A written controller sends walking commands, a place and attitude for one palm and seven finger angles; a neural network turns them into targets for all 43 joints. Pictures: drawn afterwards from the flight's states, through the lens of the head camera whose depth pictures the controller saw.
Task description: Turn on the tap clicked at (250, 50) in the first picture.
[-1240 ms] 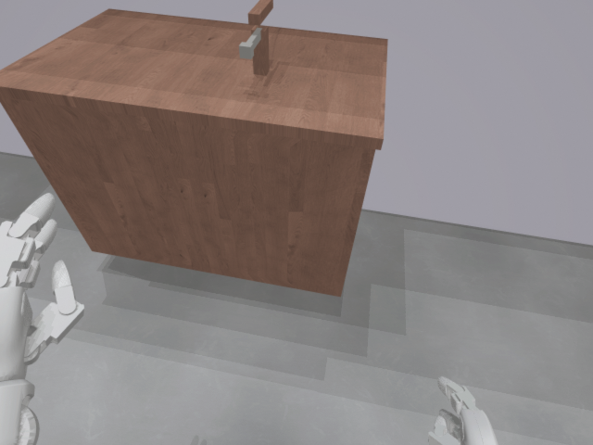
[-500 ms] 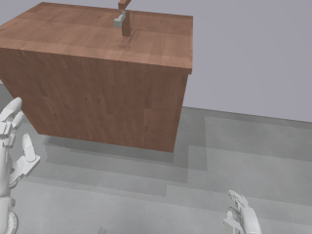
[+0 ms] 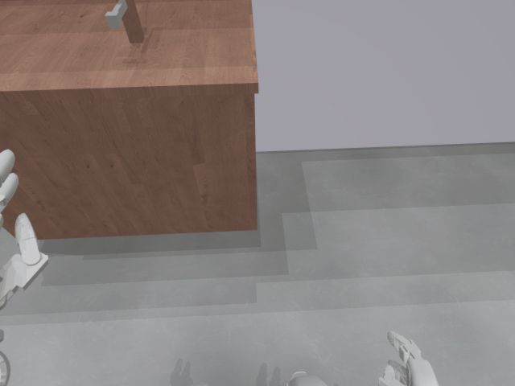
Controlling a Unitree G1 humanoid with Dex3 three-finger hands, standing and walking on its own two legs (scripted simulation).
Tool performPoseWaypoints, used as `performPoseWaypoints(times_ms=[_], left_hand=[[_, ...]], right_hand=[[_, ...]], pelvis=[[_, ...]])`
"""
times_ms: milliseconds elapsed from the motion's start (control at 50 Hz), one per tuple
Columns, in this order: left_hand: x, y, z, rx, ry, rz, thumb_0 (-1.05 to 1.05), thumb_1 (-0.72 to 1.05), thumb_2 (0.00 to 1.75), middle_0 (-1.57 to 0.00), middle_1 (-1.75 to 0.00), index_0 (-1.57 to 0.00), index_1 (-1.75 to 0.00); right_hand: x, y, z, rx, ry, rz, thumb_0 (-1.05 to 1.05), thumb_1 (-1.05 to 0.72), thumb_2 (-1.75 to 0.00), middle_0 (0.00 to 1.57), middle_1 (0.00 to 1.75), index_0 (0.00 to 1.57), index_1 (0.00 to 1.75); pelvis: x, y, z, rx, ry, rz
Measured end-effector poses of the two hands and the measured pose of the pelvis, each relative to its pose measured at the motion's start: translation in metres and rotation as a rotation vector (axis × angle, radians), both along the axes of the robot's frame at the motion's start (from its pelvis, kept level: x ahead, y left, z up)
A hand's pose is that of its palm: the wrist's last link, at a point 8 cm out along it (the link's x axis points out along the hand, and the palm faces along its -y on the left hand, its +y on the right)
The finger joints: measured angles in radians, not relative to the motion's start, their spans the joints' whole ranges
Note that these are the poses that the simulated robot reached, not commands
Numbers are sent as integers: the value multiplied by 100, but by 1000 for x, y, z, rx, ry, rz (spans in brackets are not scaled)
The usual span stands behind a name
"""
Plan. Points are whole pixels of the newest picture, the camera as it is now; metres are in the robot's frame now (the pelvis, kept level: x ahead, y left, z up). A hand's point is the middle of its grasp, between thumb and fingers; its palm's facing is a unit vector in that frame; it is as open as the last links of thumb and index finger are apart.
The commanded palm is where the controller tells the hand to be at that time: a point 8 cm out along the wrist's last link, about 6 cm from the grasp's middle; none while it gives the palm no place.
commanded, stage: turn to face it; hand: left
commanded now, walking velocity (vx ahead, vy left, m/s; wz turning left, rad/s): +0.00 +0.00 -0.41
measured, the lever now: (113, 19) +0.86 +0.41 +0.16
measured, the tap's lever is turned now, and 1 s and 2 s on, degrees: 0 0 0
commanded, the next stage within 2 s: take the last steps up to it in 0.44 s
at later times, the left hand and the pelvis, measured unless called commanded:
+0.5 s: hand (89, 243) +0.23 +0.19 +0.19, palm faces +0.24 -0.87 -0.42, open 7.4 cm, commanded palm +0.18 +0.24 +0.20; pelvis -0.03 -0.01 +0.02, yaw -11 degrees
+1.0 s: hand (97, 233) +0.23 +0.19 +0.20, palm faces +0.22 -0.87 -0.43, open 7.4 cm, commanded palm +0.20 +0.24 +0.20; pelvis -0.01 +0.00 +0.02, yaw -12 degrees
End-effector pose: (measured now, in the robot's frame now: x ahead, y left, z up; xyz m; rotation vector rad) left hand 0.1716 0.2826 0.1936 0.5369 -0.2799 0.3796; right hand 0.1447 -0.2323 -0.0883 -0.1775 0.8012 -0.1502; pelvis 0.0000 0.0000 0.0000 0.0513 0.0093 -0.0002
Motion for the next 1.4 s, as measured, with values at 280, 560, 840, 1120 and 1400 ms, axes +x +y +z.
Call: performPoseWaypoints(times_ms=[280, 560, 840, 1120, 1400], left_hand=[[25, -62, 12, -4, 29, -172, 2, 88, 90, -21, -31, -21, -31], [21, -44, 8, -38, -4, -221, 2, 88, 90, -21, -31, -21, -31], [29, -85, 14, -4, -2, -320, 2, 88, 90, -21, -31, -21, -31], [56, -30, 10, -7, -59, -216, 1, 88, 90, -21, -31, -21, -31], [94, -40, 21, 19, -1, -186, 1, 88, 90, -21, -31, -21, -31]], right_hand=[[-21, -30, 13, 51, -32, -76, 2, -90, -90, 21, 30, 20, 30], [-67, -45, 42, -55, -74, -199, 2, -90, -90, 20, 30, 19, 30], [-114, -44, 12, 7, 52, -255, 2, -90, -90, 21, 30, 20, 30], [-73, -27, 15, -59, -6, -266, 2, -91, -90, 20, 30, 19, 30], [19, 0, 3, 67, 35, -113, 2, -90, -90, 21, 30, 20, 30]], pelvis=[[-12, -22, 16, 5, 8, -120], [-29, -7, 20, -27, 7, -212], [-35, -21, 21, -34, -10, -227], [2, 11, 14, -28, -35, -197], [57, 4, 23, -7, -5, -156]])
